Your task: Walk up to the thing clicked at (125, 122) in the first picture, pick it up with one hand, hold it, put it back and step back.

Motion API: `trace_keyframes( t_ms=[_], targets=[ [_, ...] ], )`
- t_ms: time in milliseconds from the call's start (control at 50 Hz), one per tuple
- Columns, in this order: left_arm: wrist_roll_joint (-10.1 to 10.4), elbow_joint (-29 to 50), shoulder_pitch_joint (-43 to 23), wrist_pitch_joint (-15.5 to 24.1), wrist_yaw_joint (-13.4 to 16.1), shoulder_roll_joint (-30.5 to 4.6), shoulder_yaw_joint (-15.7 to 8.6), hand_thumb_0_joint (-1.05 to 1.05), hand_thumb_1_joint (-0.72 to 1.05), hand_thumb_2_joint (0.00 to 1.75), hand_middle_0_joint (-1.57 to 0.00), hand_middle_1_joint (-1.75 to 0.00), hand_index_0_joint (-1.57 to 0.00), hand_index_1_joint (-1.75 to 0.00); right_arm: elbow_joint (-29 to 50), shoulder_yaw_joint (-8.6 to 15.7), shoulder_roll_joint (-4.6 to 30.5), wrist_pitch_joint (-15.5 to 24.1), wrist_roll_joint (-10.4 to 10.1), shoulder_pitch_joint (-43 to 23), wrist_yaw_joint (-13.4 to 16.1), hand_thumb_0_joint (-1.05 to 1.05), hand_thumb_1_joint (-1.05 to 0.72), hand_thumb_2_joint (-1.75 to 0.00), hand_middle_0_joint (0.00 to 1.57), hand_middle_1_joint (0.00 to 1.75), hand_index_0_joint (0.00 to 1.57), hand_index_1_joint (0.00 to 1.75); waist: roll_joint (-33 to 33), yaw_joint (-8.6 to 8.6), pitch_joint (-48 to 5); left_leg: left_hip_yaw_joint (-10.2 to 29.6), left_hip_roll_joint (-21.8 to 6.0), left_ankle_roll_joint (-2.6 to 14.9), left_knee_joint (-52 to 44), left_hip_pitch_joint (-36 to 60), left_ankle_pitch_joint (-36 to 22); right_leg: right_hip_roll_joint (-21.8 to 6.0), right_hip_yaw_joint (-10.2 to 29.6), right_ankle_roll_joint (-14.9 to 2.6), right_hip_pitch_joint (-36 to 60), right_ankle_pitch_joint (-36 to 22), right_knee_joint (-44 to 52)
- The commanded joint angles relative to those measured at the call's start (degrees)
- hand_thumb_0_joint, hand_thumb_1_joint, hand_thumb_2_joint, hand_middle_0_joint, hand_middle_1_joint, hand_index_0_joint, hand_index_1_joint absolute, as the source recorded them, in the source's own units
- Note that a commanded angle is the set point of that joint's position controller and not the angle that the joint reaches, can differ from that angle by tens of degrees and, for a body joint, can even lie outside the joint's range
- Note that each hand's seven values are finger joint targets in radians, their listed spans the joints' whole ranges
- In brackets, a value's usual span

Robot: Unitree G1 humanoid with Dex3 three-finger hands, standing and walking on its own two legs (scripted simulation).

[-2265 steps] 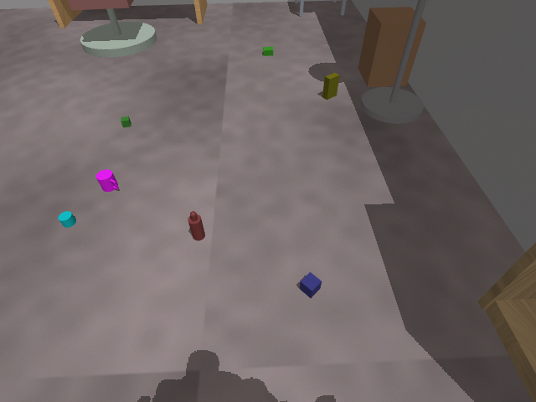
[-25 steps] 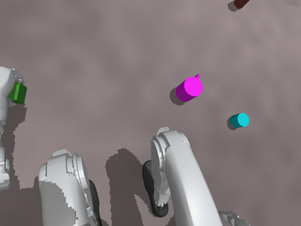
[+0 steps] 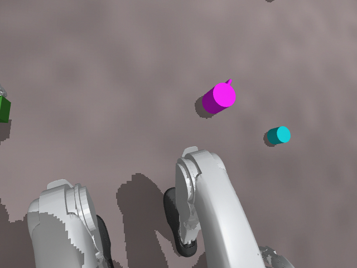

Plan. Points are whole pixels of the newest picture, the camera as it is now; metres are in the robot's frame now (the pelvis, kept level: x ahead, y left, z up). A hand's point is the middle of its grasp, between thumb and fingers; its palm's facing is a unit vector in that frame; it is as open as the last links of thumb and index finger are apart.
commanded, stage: lower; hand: left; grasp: from above
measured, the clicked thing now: out of the picture +0.50 +0.30 -0.22
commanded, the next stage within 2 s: rest in 0.26 s
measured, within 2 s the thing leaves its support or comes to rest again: rests again in 1.26 s
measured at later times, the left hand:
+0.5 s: hand out of the picture +0.48 +0.30 -0.23, palm faces -0.44 -0.09 -0.89, open 7.3 cm
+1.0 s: hand (3, 117) +0.49 +0.30 -0.27, palm faces -0.43 -0.11 -0.89, open 7.3 cm
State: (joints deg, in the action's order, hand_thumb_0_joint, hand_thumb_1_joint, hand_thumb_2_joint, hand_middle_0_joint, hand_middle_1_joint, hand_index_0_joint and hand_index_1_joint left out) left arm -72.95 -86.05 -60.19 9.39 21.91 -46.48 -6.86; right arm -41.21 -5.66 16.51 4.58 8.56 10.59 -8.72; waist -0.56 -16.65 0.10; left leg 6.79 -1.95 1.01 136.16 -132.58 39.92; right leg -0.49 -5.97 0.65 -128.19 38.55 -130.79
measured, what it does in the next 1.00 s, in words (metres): stands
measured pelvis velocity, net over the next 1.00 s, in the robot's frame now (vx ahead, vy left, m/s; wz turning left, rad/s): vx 0.00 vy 0.00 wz -0.09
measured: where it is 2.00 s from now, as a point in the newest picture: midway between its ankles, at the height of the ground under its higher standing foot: (144, 248)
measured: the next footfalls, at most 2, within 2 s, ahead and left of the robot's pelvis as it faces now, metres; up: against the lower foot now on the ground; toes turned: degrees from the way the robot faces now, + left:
none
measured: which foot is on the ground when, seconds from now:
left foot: down 0.00-1.00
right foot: down 0.00-1.00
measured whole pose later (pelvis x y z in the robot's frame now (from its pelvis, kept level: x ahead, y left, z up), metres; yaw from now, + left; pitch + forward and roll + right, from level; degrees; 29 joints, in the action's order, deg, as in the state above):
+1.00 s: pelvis +0.00 +0.00 -0.04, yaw -5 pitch +30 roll -13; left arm -75.2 -94.9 -62.5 12.1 29.7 -58.6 -10.6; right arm -37.9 -13.3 19.5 9.7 12.6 8.2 -11.7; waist -6.3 -21.4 8.7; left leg 12.2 -2.2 1.0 145.3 -136.3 40.5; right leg 1.1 -10.2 1.5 -130.0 37.0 -136.0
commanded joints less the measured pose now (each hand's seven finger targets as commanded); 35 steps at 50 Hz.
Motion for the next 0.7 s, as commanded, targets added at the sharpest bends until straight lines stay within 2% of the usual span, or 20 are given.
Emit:
trace_keyframes(
  t_ms=[0,20,40,60,80,100,140,220,240,260,340,360,440,480,500,520,580,620,640,680],
  targets=[
    [1.05,10.04,-20.41,0.8,2.1,-15.9,-1.12,0.0,0.72,0.25,-1.15,-0.2,-1.16,-0.19,-1.15,4.44,15.26,-0.15,0.18,14.27,0.68,0.0,-0.92,-0.9,0.2,0.3,0.2,0.3,20.24,-1.6,-40.78,-2.77,1.01,0.22,-12.16,30.93,-14.12,2.44,-3.35,-2.32,19.71,-16.0,11.15],
    [1.07,7.86,-19.37,1.0,2.01,-15.15,-0.22,0.0,0.74,0.26,-1.16,-0.21,-1.17,-0.2,-1.03,4.17,15.0,-0.17,0.1,13.78,0.59,0.0,-0.92,-0.9,0.2,0.3,0.2,0.3,18.97,-1.42,-40.23,-3.18,1.02,0.61,-11.43,29.4,-13.46,2.86,-3.18,-2.22,20.45,-15.76,11.47],
    [0.81,12.26,-22.1,1.82,2.1,-18.53,-2.15,0.0,0.75,0.29,-1.16,-0.23,-1.18,-0.22,-1.15,4.07,15.34,-0.08,0.49,14.91,0.52,0.0,-0.92,-0.9,0.2,0.3,0.2,0.3,18.65,-2.23,-41.28,-3.47,1.06,0.84,-10.23,29.05,-15.01,2.79,-3.01,-1.84,22.54,-17.64,11.47],
    [0.27,7.61,-18.44,1.76,2.21,-16.96,-1.45,0.0,0.76,0.3,-1.17,-0.24,-1.18,-0.23,-1.56,3.71,14.98,-0.26,0.6,14.64,0.49,0.0,-0.92,-0.9,0.2,0.3,0.2,0.3,18.09,-1.09,-40.5,-3.5,1.09,0.66,-10.25,28.33,-14.62,2.8,-3.05,-1.89,22.68,-17.07,11.11],
    [0.66,8.96,-20.13,2.31,2.38,-17.22,-1.66,0.0,0.77,0.31,-1.18,-0.24,-1.2,-0.23,-1.4,3.62,15.09,-0.24,0.66,14.37,0.38,0.0,-0.92,-0.9,0.2,0.3,0.2,0.3,18.52,-1.87,-40.71,-3.21,1.0,0.56,-10.08,28.44,-14.79,2.86,-3.29,-1.92,22.2,-17.12,10.58],
    [0.22,9.91,-21.0,2.91,2.61,-19.74,-2.94,0.0,0.8,0.3,-1.18,-0.28,-1.2,-0.26,-1.19,3.73,15.41,-0.1,0.86,14.33,0.34,0.0,-0.91,-0.9,0.2,0.3,0.2,0.3,19.4,-1.77,-40.82,-3.57,1.13,0.73,-9.38,28.22,-15.0,2.89,-3.2,-1.87,22.48,-17.63,10.69],
    [-0.74,7.71,-20.14,3.27,3.15,-21.26,-4.03,0.0,0.8,0.29,-1.17,-0.29,-1.19,-0.26,-0.62,3.57,16.02,-0.01,1.04,13.99,0.31,0.0,-0.91,-0.9,0.2,0.3,0.2,0.3,19.5,-2.05,-39.3,-3.09,1.03,0.56,-9.44,27.94,-13.65,2.97,-3.9,-2.21,20.86,-15.85,9.92],
    [-1.49,4.04,-18.6,3.47,4.61,-18.52,-2.3,0.0,0.84,0.26,-1.18,-0.3,-1.21,-0.26,-0.62,2.84,16.3,0.39,1.68,13.19,0.02,0.0,-0.91,-0.9,0.2,0.3,0.2,0.3,21.88,-2.66,-37.29,-2.41,0.98,0.08,-9.98,29.23,-11.38,3.03,-5.0,-2.44,17.63,-13.44,9.18],
    [-1.51,6.53,-20.46,3.75,5.04,-20.23,-2.81,0.0,0.84,0.26,-1.17,-0.31,-1.21,-0.27,-0.46,2.79,16.43,0.45,1.68,12.88,-0.03,0.0,-0.91,-0.9,0.2,0.3,0.2,0.3,23.04,-2.38,-38.58,-2.23,0.81,0.05,-10.16,29.33,-11.31,3.37,-5.24,-2.59,18.04,-13.5,8.87],
    [-1.86,3.34,-18.21,3.23,5.33,-19.84,-2.81,0.0,0.84,0.28,-1.17,-0.31,-1.21,-0.27,-0.22,2.69,16.77,0.54,1.77,12.51,-0.01,0.0,-0.91,-0.9,0.2,0.3,0.2,0.3,23.17,-2.11,-38.07,-2.04,0.89,-0.09,-10.35,30.09,-11.06,3.19,-5.4,-2.61,16.99,-13.0,8.61],
    [-1.7,6.85,-22.3,3.16,6.83,-22.38,-3.32,0.0,0.82,0.29,-1.16,-0.31,-1.19,-0.28,0.08,2.16,17.48,0.88,1.96,12.02,0.01,0.0,-0.91,-0.9,0.2,0.3,0.2,0.3,24.37,-3.33,-37.99,-1.34,0.64,-0.07,-9.65,29.51,-11.15,3.22,-5.87,-2.57,16.27,-13.6,7.65],
    [-2.0,6.99,-21.06,3.02,7.06,-22.66,-3.24,0.0,0.81,0.29,-1.16,-0.27,-1.19,-0.25,-0.16,1.95,17.02,0.94,1.81,12.08,-0.06,0.0,-0.9,-0.9,0.2,0.3,0.2,0.3,25.04,-2.66,-39.15,-1.77,0.68,-0.01,-9.4,29.68,-11.78,3.45,-5.59,-2.57,17.8,-14.31,7.6],
    [-2.25,5.32,-21.54,3.3,8.07,-24.43,-5.39,0.0,0.84,0.32,-1.18,-0.27,-1.2,-0.25,0.68,1.51,18.32,2.16,2.61,12.47,-0.47,0.0,-0.9,-0.9,0.2,0.3,0.2,0.3,22.82,-4.82,-37.02,-1.58,0.42,0.14,-6.6,29.19,-15.59,3.33,-6.17,-2.16,17.86,-17.64,6.64],
    [-1.82,2.63,-20.7,3.08,8.3,-21.67,-3.52,0.0,0.81,0.3,-1.15,-0.27,-1.18,-0.25,0.26,1.0,17.81,2.55,2.72,12.19,-0.68,0.0,-0.9,-0.9,0.2,0.3,0.2,0.3,22.1,-5.1,-36.54,-1.56,0.29,0.19,-5.94,28.51,-15.63,3.63,-6.07,-2.13,18.32,-18.1,6.87],
    [-1.75,1.76,-22.14,3.12,8.37,-21.11,-2.85,0.0,0.83,0.27,-1.14,-0.29,-1.18,-0.25,0.07,0.65,17.91,3.02,3.15,12.48,-1.03,0.0,-0.9,-0.9,0.2,0.3,0.2,0.3,22.28,-6.43,-34.85,-1.7,0.34,0.33,-5.32,27.09,-14.66,3.63,-6.16,-2.03,18.05,-17.56,6.99],
    [-1.52,2.3,-20.17,3.01,8.82,-23.96,-4.85,0.0,0.8,0.28,-1.13,-0.29,-1.16,-0.26,0.41,0.69,18.3,3.19,3.09,12.38,-0.96,0.0,-0.9,-0.89,0.2,0.3,0.2,0.3,22.07,-4.91,-36.44,-1.55,0.23,0.35,-6.0,27.41,-15.4,3.87,-6.17,-1.85,20.08,-18.12,7.58],
    [-1.17,0.14,-18.17,2.37,8.34,-23.24,-3.7,0.0,0.8,0.3,-1.14,-0.29,-1.17,-0.26,0.72,0.18,18.59,3.54,3.19,11.65,-1.32,0.0,-0.9,-0.9,0.2,0.3,0.2,0.3,23.45,-4.3,-35.67,-1.15,0.17,-0.12,-6.56,27.95,-14.76,3.96,-6.76,-2.42,18.92,-16.76,6.89],
    [-1.15,0.16,-18.84,2.21,7.9,-23.41,-2.64,0.0,0.82,0.28,-1.13,-0.31,-1.17,-0.27,1.31,-0.37,18.99,3.71,3.12,11.22,-1.42,0.0,-0.9,-0.89,0.2,0.3,0.2,0.3,24.06,-5.23,-34.66,-0.82,0.05,-0.14,-6.22,28.06,-14.24,3.94,-6.94,-2.42,18.5,-16.38,6.62],
    [-1.16,1.52,-18.41,2.17,8.0,-24.7,-3.12,0.0,0.79,0.28,-1.13,-0.29,-1.16,-0.26,1.26,-0.36,18.93,3.62,3.12,11.02,-1.44,0.0,-0.9,-0.9,0.2,0.3,0.2,0.3,25.03,-4.52,-36.47,-0.82,-0.03,-0.16,-6.65,28.94,-14.67,4.2,-6.92,-2.29,20.11,-16.91,6.77],
    [-0.88,1.47,-18.6,2.0,8.26,-26.13,-4.13,0.0,0.81,0.31,-1.15,-0.3,-1.18,-0.27,1.44,-0.44,19.47,3.82,3.12,11.37,-1.62,0.0,-0.9,-0.9,0.2,0.3,0.2,0.3,24.54,-4.78,-36.07,-0.54,-0.18,-0.19,-6.16,28.84,-15.42,4.16,-7.09,-2.25,20.13,-17.64,6.24]
  ],
)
